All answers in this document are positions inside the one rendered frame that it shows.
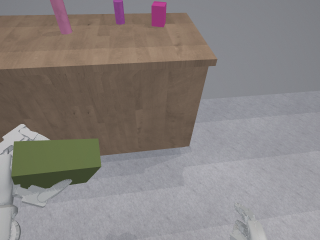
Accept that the left robot hand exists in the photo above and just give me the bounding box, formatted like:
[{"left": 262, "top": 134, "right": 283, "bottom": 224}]
[{"left": 0, "top": 124, "right": 72, "bottom": 208}]

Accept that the robot left forearm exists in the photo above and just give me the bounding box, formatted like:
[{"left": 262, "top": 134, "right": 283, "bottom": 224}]
[{"left": 0, "top": 204, "right": 21, "bottom": 240}]

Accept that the sponge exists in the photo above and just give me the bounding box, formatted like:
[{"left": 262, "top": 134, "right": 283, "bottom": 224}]
[{"left": 11, "top": 138, "right": 102, "bottom": 189}]

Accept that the right robot hand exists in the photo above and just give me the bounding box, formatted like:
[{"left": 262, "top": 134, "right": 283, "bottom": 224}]
[{"left": 230, "top": 202, "right": 268, "bottom": 240}]

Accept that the table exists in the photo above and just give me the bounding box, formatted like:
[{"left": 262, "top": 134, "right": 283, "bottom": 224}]
[{"left": 0, "top": 12, "right": 218, "bottom": 156}]

